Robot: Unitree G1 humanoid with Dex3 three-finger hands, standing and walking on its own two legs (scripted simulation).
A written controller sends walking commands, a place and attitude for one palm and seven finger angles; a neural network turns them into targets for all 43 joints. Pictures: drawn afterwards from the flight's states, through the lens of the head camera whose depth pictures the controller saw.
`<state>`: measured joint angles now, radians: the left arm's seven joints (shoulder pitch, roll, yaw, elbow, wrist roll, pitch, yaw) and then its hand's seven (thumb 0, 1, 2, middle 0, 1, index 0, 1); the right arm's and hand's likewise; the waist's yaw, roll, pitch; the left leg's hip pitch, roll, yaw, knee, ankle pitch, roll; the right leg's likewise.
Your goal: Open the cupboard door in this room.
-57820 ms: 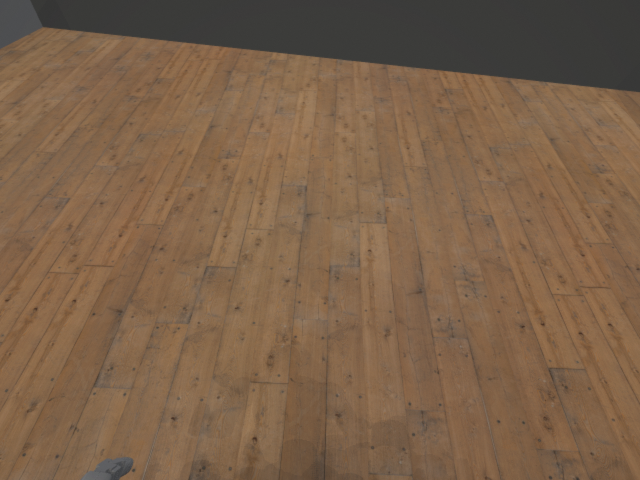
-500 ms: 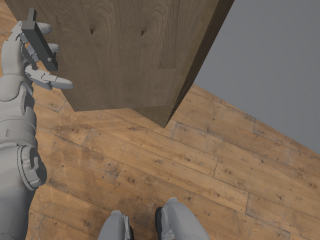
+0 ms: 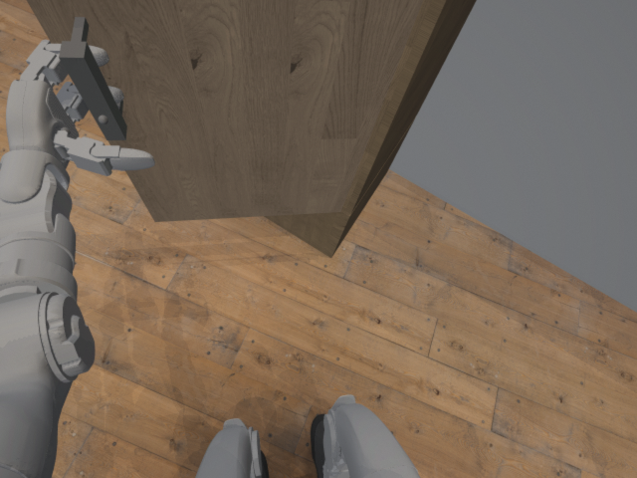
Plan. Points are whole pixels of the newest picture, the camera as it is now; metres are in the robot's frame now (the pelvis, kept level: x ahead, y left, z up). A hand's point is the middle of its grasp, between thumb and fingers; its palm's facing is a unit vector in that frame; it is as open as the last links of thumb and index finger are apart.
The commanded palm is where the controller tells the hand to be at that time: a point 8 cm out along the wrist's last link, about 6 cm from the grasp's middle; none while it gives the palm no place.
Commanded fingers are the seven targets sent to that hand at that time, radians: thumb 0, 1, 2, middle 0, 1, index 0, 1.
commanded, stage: close the thumb around the handle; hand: left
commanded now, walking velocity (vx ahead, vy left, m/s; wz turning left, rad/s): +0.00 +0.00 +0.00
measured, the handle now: (99, 83) +0.58 +0.21 +0.06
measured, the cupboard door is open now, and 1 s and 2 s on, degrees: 39 45 76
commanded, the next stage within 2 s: pull the door open along its arc in 0.52 s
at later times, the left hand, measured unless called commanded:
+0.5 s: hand (112, 117) +0.53 +0.19 +0.07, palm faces +0.00 -1.00 -0.02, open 6.0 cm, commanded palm +0.51 +0.23 +0.06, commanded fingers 0.00 0.90 0.90 -0.40 -1.35 -0.40 -1.35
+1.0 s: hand (116, 148) +0.48 +0.18 +0.07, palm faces -0.01 -1.00 -0.02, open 6.1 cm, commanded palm +0.43 +0.23 +0.06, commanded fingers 0.00 0.90 0.90 -0.40 -1.35 -0.40 -1.35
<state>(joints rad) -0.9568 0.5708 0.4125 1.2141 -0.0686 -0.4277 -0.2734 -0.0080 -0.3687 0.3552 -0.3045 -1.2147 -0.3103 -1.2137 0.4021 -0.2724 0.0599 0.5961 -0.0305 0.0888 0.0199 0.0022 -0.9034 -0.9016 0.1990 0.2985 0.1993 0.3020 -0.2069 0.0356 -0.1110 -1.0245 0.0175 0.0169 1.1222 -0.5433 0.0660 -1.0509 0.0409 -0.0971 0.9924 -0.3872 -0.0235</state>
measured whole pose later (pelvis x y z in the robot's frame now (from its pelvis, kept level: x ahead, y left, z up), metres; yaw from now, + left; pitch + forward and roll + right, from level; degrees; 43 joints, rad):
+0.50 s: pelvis +0.00 +0.00 +0.00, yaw +0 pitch +25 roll -4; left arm -0.97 0.56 0.41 1.23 -0.07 -0.43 -0.26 0.01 0.69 0.82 -0.35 -1.32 -0.36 -1.33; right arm 0.41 -0.27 0.06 0.60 -0.03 0.09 0.02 0.00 -0.90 -0.90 0.20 0.30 0.20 0.30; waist -0.21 0.04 -0.11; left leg -1.03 0.02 0.02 1.12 -0.54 0.07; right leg -1.05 0.04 -0.09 0.99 -0.39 -0.02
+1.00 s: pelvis +0.01 +0.00 +0.02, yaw -1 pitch +23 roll -3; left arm -0.66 0.43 0.38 0.92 -0.15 -0.41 -0.26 0.01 0.70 0.75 -0.33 -1.33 -0.33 -1.34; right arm 0.41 -0.26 0.04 0.55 0.00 0.11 0.04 0.00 -0.90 -0.90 0.20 0.30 0.20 0.30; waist -0.15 0.04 -0.14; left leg -0.91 0.02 0.06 1.03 -0.53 0.06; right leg -0.96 0.05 -0.05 0.93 -0.38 -0.02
